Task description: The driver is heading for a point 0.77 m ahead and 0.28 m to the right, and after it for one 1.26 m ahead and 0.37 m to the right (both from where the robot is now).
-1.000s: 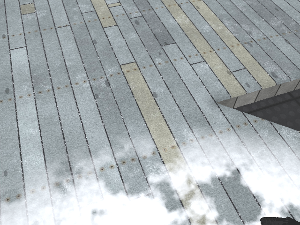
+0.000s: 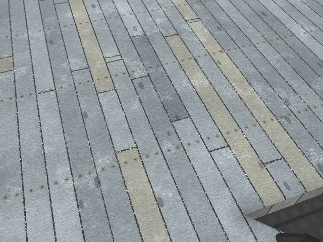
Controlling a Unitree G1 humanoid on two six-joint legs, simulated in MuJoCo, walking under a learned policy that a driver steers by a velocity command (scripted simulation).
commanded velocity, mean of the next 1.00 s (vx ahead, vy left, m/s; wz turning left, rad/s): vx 0.50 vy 0.00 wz -0.45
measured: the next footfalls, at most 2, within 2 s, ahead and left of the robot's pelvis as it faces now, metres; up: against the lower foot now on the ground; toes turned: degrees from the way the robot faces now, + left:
right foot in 0.56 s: +0.44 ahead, -0.15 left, +0.00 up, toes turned -17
left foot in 1.02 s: +0.80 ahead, -0.08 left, +0.00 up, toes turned -34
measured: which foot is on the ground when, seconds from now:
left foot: down 0.00-0.54, up 0.56-1.00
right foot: down 0.00-0.02, up 0.04-0.54, down 0.56-1.00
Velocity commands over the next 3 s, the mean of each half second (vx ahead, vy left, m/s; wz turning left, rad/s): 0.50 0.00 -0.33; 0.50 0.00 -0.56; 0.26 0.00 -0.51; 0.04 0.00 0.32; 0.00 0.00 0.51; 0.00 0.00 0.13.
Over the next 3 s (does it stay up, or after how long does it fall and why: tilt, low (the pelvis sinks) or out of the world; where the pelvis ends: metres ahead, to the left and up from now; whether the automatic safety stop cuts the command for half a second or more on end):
stays up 0.78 -0.19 0.01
